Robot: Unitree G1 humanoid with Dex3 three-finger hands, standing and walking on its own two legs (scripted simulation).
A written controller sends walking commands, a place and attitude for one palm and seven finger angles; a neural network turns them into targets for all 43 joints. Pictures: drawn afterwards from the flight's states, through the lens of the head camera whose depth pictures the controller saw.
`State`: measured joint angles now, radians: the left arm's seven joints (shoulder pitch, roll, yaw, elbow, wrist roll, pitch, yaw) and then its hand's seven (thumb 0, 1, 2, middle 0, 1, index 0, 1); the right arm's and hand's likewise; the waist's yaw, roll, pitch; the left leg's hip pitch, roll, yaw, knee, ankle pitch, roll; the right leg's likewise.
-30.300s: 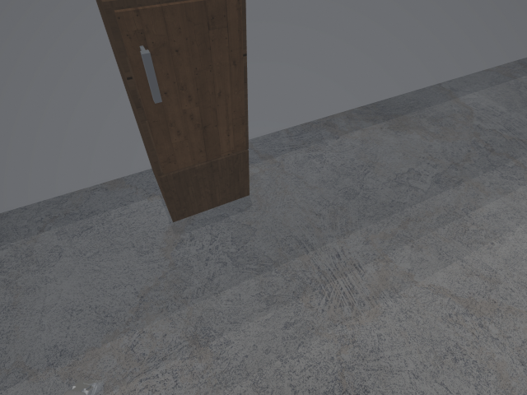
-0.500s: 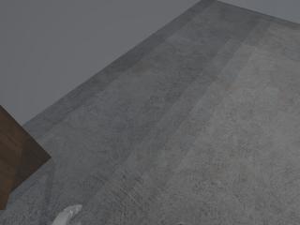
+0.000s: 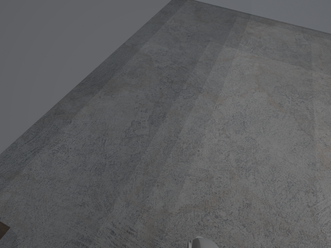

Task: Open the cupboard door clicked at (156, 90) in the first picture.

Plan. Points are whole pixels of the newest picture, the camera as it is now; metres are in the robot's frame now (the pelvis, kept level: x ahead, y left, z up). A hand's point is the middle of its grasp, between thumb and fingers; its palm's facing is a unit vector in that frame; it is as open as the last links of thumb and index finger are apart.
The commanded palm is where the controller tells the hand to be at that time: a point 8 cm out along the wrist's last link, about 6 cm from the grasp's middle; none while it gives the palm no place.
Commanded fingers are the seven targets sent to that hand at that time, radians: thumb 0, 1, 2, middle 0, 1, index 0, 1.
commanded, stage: walk to a spot facing it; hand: left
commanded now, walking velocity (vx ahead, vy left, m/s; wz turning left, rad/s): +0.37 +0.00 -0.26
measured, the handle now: out of the picture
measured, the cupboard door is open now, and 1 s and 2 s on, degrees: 45 45 45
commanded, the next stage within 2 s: turn to face it in 0.86 s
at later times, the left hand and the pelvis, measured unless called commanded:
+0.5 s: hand (115, 209) +0.25 +0.16 -0.20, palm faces -0.06 -0.98 -0.17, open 7.3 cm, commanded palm none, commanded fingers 0.00 0.90 0.90 -0.20 -0.30 -0.20 -0.30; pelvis +0.23 -0.03 -0.02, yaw -6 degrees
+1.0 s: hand (148, 137) +0.51 +0.09 -0.17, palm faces -0.01 -0.98 -0.20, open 7.2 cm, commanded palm none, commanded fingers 0.00 0.90 0.90 -0.20 -0.30 -0.20 -0.30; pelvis +0.46 -0.10 +0.00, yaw -3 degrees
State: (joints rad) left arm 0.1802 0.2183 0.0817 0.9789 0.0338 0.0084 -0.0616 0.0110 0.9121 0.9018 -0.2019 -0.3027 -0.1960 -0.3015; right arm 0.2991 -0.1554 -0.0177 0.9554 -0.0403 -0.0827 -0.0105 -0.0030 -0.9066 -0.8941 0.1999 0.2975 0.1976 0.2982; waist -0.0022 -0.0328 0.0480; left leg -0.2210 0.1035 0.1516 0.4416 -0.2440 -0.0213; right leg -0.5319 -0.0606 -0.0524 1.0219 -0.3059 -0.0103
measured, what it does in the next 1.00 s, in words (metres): walks ahead: right foot, then left foot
